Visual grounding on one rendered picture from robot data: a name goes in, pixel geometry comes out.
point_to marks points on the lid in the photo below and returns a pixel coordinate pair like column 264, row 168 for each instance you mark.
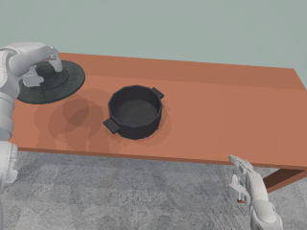
column 61, row 86

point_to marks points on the pot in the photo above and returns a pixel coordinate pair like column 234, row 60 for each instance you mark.
column 134, row 111

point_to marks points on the robot left hand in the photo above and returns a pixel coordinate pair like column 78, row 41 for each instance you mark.
column 37, row 52

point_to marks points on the knob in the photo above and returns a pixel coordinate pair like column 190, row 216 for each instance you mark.
column 46, row 71

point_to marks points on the left robot forearm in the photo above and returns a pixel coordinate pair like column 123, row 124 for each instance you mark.
column 13, row 65

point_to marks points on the table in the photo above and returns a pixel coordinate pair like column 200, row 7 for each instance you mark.
column 209, row 111

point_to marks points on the right robot forearm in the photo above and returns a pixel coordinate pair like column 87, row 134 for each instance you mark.
column 263, row 216

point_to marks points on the robot left upper arm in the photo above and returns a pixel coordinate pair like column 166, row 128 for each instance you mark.
column 8, row 169

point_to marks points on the robot right hand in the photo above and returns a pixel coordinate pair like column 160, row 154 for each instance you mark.
column 251, row 185

